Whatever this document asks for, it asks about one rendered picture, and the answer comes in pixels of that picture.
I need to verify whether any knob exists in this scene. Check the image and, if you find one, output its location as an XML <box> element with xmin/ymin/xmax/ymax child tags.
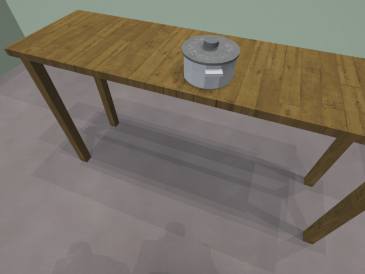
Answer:
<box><xmin>204</xmin><ymin>36</ymin><xmax>219</xmax><ymax>49</ymax></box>

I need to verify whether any table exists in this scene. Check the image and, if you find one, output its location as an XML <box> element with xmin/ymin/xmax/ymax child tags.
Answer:
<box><xmin>4</xmin><ymin>10</ymin><xmax>365</xmax><ymax>244</ymax></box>

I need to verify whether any pot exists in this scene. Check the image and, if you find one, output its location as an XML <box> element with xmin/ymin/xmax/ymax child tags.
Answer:
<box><xmin>184</xmin><ymin>57</ymin><xmax>237</xmax><ymax>89</ymax></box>

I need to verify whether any lid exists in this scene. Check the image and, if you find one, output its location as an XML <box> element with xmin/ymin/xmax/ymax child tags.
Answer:
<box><xmin>181</xmin><ymin>35</ymin><xmax>240</xmax><ymax>66</ymax></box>

